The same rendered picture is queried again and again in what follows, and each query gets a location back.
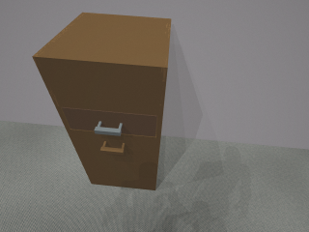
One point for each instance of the cabinet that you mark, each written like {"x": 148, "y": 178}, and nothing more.
{"x": 111, "y": 62}

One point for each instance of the drawer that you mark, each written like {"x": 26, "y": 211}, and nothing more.
{"x": 133, "y": 123}

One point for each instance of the handle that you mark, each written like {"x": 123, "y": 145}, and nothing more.
{"x": 112, "y": 151}
{"x": 108, "y": 131}

